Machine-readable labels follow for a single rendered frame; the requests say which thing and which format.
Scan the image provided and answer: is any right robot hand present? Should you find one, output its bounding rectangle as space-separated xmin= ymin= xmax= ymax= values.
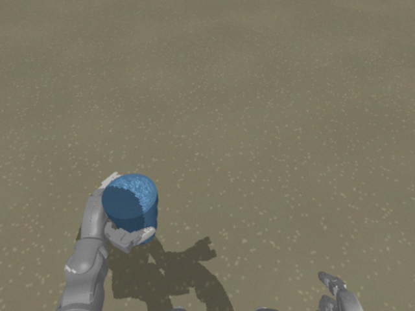
xmin=316 ymin=271 xmax=364 ymax=311

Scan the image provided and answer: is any left robot arm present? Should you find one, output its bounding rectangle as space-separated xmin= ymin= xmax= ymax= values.
xmin=56 ymin=237 xmax=109 ymax=311

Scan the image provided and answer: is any left robot hand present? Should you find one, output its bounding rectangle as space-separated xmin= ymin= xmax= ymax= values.
xmin=80 ymin=172 xmax=156 ymax=253

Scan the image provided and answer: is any cup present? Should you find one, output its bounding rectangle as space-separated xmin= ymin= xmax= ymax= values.
xmin=102 ymin=174 xmax=158 ymax=245

